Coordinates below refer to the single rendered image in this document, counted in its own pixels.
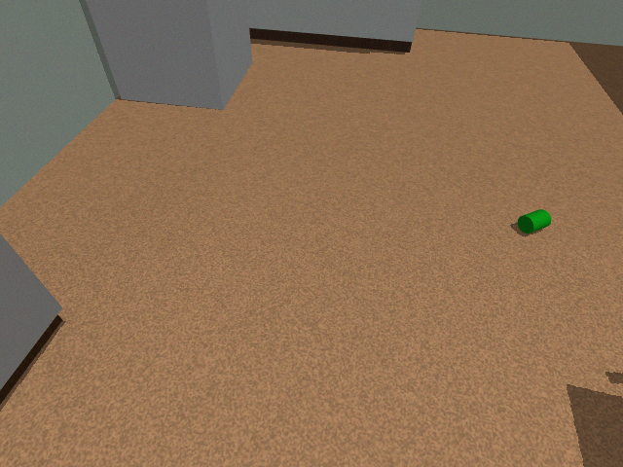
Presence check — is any can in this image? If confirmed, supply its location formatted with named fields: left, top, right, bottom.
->
left=518, top=209, right=551, bottom=234

